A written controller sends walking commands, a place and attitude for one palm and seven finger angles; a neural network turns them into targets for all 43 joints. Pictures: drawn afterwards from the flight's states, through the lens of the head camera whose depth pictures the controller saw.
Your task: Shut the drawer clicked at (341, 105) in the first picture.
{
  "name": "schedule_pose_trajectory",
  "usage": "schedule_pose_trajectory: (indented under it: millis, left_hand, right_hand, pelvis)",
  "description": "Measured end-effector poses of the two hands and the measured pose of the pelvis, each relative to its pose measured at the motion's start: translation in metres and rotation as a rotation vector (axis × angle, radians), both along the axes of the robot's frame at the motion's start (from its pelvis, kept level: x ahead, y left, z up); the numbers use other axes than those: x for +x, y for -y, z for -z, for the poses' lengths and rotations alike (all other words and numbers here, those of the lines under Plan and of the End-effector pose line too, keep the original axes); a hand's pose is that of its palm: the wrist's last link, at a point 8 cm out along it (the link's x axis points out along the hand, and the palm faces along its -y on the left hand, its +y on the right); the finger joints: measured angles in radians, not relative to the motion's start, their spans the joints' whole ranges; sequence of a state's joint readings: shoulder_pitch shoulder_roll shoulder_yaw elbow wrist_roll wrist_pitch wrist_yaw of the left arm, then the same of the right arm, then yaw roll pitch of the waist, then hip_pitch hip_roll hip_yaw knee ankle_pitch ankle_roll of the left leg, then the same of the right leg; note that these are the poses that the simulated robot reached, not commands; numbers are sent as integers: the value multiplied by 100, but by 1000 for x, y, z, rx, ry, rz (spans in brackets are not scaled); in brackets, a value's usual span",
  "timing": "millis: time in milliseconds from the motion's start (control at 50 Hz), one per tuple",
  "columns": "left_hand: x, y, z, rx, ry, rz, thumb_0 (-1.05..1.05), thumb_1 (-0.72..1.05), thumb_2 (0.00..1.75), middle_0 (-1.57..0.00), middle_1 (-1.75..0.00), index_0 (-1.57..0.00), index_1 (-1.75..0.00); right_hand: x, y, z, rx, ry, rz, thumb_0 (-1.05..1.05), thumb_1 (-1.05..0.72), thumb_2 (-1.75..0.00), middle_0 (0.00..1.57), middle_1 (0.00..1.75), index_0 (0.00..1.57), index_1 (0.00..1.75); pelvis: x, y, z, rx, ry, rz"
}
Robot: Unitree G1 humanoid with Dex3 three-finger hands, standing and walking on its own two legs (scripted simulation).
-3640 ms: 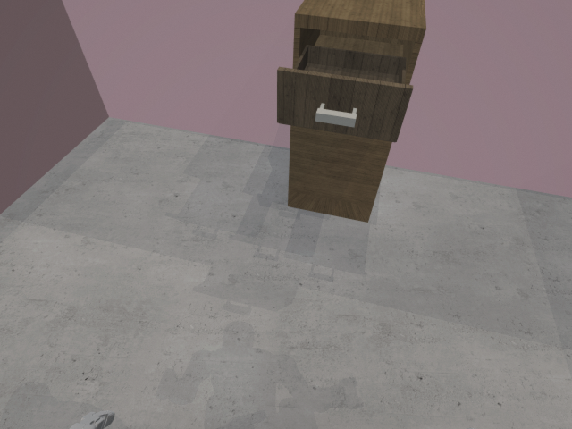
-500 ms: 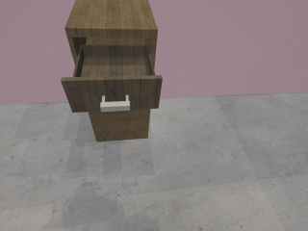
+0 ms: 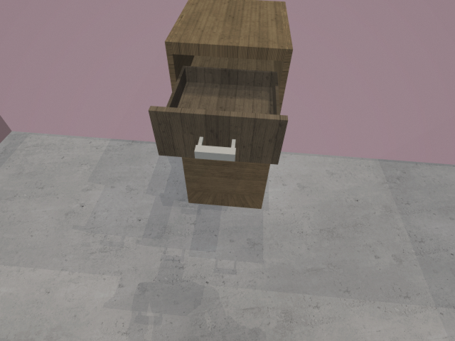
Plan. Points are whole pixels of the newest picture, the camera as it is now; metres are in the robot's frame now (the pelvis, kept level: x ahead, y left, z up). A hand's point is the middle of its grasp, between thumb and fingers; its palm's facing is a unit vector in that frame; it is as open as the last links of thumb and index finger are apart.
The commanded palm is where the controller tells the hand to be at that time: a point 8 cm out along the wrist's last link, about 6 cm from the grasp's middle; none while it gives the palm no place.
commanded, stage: take the last steps up to it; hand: left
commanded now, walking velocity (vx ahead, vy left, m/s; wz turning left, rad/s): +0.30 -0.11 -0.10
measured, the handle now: (216, 147) +0.58 +0.07 -0.02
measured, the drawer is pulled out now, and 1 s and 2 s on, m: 0.30 0.30 0.30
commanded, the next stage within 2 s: come to a stop and stand still in 0.76 s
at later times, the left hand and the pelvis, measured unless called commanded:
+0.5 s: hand (166, 317) +0.20 +0.15 -0.18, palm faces -0.08 -0.98 -0.19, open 7.4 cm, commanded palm none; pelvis +0.12 -0.04 -0.01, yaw -4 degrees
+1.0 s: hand (212, 312) +0.22 +0.05 -0.18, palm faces +0.06 -0.99 -0.12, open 7.3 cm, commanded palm none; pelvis +0.24 -0.10 +0.00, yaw -2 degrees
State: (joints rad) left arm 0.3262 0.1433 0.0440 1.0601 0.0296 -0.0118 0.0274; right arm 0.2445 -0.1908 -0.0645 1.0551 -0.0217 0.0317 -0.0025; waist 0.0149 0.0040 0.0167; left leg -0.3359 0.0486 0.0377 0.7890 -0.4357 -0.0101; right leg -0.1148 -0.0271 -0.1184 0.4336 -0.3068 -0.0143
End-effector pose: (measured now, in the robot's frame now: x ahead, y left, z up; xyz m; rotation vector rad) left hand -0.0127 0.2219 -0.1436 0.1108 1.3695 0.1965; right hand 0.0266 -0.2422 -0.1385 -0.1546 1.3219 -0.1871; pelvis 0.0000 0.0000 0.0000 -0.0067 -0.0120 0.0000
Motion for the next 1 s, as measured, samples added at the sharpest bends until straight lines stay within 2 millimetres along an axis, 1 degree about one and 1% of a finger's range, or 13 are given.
schedule_pose_trajectory:
  millis: [120, 160, 200, 260, 360, 460, 540, 580, 620, 680, 780, 900, 1000]
  left_hand:
    - [-45, -10, 19, -74, -174, -44, 1, 91, 90, -20, -30, -20, -30]
    - [-44, -14, 18, -85, -220, -20, 1, 91, 90, -20, -30, -20, -30]
    - [-32, -18, 15, -88, -226, -2, 1, 91, 90, -20, -30, -20, -30]
    - [3, -23, 11, -80, -178, 15, 1, 91, 90, -20, -30, -20, -30]
    - [81, -18, 8, -50, -62, 60, 1, 91, 90, -20, -30, -19, -30]
    - [175, 8, 6, -16, 36, 145, 1, 91, 90, -20, -30, -19, -30]
    - [247, 39, 10, 23, 143, 193, 1, 91, 90, -20, -30, -19, -30]
    - [269, 53, 8, 35, 191, 191, 1, 91, 90, -20, -30, -19, -30]
    - [279, 66, 2, 34, 208, 177, 1, 91, 90, -20, -30, -19, -30]
    - [282, 83, -5, 24, 196, 154, 0, 91, 90, -20, -30, -20, -30]
    - [279, 90, -12, 43, 178, 103, -1, 95, 90, -20, -30, -20, -30]
    - [254, 107, 0, -11, 77, 53, 0, 93, 90, -20, -30, -20, -30]
    - [227, 120, 13, -72, -40, 5, 1, 92, 90, -20, -30, -20, -30]
  right_hand:
    - [42, -19, -6, -46, 94, -45, 1, -91, -90, 19, 29, 20, 30]
    - [42, -26, -11, -47, 108, -26, 0, -91, -90, 20, 29, 20, 30]
    - [35, -31, -15, -44, 93, 0, 0, -91, -90, 20, 29, 20, 30]
    - [17, -34, -16, -35, 20, 35, 0, -91, -89, 20, 29, 20, 30]
    - [-15, -33, -12, 4, -129, 98, 0, -91, -89, 20, 29, 20, 30]
    - [-33, -22, 0, 56, -249, 177, 1, -91, -89, 20, 29, 20, 30]
    - [-28, 1, 19, 101, -334, 211, 1, -90, -89, 20, 29, 20, 30]
    - [-12, 17, 25, 109, -346, 207, 1, -90, -89, 20, 29, 20, 30]
    - [16, 34, 25, 99, -308, 195, 1, -91, -89, 20, 29, 20, 30]
    - [72, 60, 20, 69, -197, 155, 1, -91, -89, 20, 29, 20, 30]
    - [166, 87, 11, 36, -14, 82, 1, -91, -90, 19, 29, 19, 30]
    - [248, 92, -2, 23, 110, 15, 0, -92, -90, 19, 29, 19, 30]
    - [291, 78, -5, 18, 149, -34, 0, -92, -90, 19, 29, 19, 30]
  pelvis:
    - [16, -19, 9, 1, -3, 16]
    - [24, -21, 6, 2, 2, 34]
    - [32, -20, 2, -4, 4, 38]
    - [45, -17, -3, -9, 6, 38]
    - [71, -4, -4, 1, 4, 52]
    - [103, 22, 5, 21, 1, 73]
    - [136, 53, 23, 30, -2, 71]
    - [147, 66, 26, 22, 6, 66]
    - [157, 75, 20, 21, 15, 59]
    - [173, 86, 10, 16, 18, 48]
    - [197, 99, 2, -2, 13, 24]
    - [223, 104, 0, -20, 12, 24]
    - [242, 98, 3, -35, 20, 36]
